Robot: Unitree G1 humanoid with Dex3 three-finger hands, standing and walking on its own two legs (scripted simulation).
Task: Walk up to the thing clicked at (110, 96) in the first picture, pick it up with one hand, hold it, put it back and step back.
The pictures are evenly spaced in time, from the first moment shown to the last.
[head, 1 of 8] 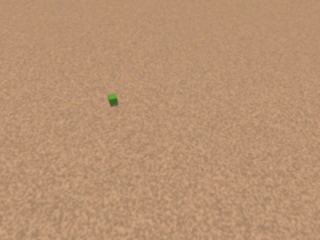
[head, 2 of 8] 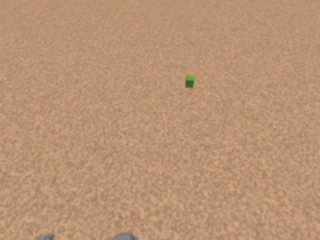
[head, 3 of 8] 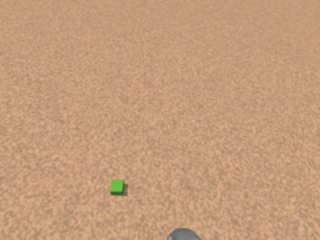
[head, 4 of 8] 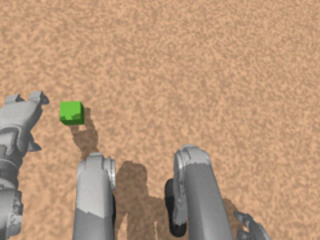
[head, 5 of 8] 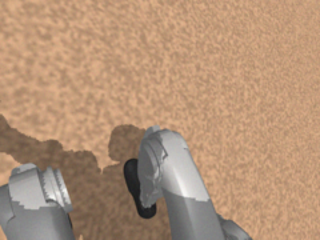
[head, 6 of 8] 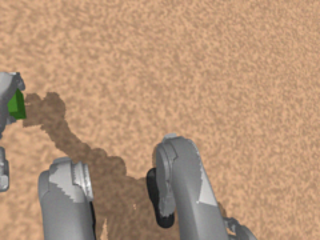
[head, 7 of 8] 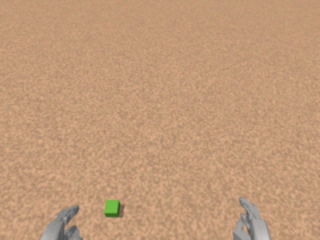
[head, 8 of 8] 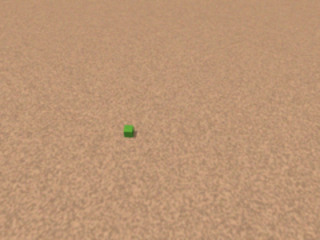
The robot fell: no
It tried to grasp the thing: yes
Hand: left
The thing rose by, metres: 0.68
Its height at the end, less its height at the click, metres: +0.00
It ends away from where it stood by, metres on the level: 0.02
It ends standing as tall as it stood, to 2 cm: yes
